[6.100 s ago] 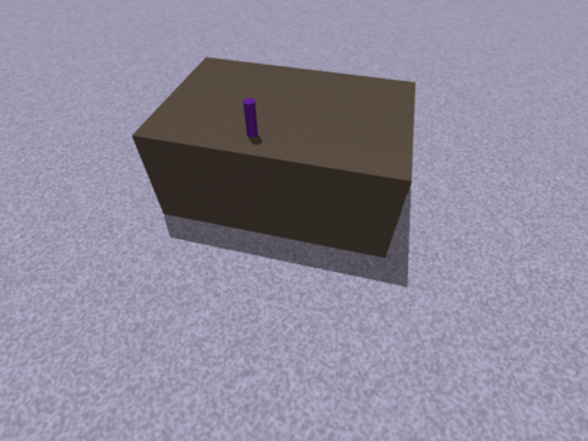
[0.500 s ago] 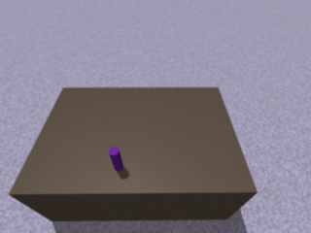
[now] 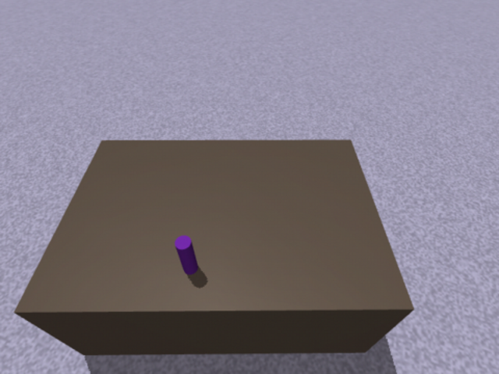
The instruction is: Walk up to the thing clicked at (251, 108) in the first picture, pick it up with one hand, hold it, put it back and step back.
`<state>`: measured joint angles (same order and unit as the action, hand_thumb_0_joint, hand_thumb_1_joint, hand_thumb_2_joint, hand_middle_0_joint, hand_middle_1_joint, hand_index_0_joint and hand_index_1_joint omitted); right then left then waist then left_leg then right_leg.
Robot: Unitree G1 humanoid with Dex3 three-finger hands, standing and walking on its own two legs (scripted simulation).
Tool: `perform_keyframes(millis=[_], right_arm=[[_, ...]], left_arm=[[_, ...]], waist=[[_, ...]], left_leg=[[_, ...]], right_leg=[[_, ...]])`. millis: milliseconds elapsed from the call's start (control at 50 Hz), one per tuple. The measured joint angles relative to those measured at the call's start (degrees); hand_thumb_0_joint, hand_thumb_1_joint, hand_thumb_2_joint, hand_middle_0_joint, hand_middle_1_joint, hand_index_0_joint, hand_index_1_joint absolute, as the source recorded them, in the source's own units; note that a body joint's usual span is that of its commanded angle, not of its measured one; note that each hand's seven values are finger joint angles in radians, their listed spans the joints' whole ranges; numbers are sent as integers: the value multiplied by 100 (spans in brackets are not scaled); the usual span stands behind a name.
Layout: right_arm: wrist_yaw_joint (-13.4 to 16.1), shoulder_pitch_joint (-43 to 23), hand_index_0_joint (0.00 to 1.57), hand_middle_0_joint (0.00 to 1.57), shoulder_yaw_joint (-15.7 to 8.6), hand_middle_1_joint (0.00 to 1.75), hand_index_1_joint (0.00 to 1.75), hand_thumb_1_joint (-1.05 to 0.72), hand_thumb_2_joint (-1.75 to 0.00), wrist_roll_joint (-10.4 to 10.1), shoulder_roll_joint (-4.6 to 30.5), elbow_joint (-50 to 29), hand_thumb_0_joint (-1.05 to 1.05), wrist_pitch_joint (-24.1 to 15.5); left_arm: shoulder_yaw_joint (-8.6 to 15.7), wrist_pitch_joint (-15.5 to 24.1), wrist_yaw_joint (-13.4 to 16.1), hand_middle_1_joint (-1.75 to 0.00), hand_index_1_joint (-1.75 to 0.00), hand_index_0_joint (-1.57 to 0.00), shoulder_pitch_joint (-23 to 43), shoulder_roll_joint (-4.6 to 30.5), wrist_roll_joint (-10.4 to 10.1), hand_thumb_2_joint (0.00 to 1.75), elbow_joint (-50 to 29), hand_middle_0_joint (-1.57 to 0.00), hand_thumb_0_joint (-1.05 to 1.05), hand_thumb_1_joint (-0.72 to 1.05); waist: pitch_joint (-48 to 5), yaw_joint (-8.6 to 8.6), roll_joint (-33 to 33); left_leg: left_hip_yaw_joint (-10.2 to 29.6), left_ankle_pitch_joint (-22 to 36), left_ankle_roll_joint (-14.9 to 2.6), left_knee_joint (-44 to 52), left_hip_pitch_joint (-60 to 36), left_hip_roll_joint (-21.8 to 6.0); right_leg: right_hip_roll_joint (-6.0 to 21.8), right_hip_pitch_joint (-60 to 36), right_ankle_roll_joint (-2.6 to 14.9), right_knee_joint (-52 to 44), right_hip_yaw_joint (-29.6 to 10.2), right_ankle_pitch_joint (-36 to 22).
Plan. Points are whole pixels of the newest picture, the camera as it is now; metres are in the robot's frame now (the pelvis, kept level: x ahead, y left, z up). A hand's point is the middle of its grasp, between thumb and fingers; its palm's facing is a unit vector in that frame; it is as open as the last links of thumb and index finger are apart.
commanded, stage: stand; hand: left
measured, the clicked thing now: (187, 256) +0.46 +0.18 -0.26
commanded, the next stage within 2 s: go down in 0.56 s
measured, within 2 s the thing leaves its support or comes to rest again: neither
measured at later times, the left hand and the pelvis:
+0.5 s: hand out of the picture +0.08 +0.26 -0.16, palm faces -0.04 -0.94 -0.34, open 7.4 cm; pelvis +0.00 +0.00 +0.00, yaw +0 degrees
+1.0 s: hand out of the picture +0.15 +0.25 -0.15, palm faces +0.03 -0.95 -0.32, open 13.0 cm; pelvis -0.01 +0.01 -0.02, yaw +2 degrees
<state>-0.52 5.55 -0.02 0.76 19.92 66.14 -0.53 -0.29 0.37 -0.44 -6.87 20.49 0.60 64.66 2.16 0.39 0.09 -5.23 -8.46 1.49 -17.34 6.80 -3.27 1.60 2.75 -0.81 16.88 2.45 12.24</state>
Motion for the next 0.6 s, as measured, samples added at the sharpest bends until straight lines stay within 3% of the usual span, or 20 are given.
perform_keyframes(millis=[600], right_arm=[[11,11,20,20,-4,30,30,-90,-90,-2,-4,-36,0,0]], left_arm=[[5,-3,-1,-30,-30,-21,-2,-15,13,90,-10,-20,1,90]], waist=[[12,0,15]], left_leg=[[-4,-25,-20,21,-30,32]], right_leg=[[31,-36,-22,-31,-1,17]])
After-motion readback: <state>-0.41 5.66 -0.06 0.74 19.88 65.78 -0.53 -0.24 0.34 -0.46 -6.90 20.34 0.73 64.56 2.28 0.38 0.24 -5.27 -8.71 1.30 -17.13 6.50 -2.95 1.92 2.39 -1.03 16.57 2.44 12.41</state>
